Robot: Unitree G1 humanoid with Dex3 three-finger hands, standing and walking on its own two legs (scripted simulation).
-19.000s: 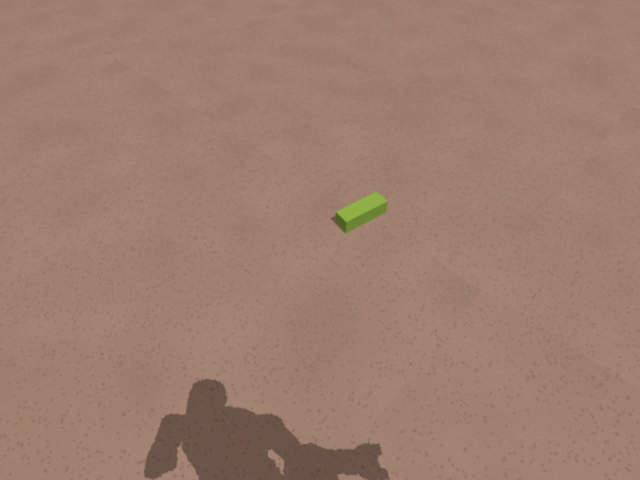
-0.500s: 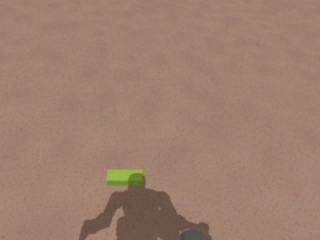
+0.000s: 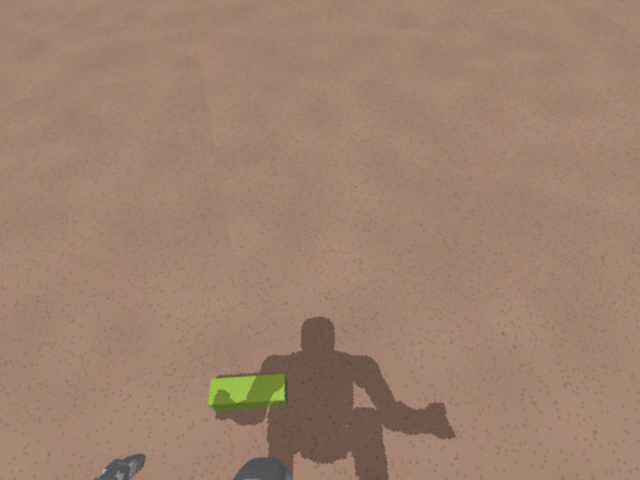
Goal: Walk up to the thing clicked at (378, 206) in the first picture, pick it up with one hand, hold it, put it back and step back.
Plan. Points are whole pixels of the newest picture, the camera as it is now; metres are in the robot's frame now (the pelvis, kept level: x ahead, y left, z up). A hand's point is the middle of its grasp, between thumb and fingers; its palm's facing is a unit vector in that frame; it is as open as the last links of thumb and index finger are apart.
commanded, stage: walk up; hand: left
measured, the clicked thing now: (249, 392) +0.44 +0.27 -0.74
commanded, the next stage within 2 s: none
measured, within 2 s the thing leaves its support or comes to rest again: neither
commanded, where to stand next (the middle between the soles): +0.07 +0.01 m, yaw +3 degrees
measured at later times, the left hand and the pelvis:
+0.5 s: hand out of the picture +0.07 +0.25 -0.17, palm faces +0.03 -0.91 -0.41, open 7.4 cm; pelvis +0.01 -0.03 -0.03, yaw +2 degrees
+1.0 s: hand out of the picture +0.01 +0.25 -0.16, palm faces +0.08 -0.91 -0.40, open 7.4 cm; pelvis -0.02 -0.02 -0.01, yaw +5 degrees
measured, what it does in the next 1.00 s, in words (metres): steps on the spot: left foot, then right foot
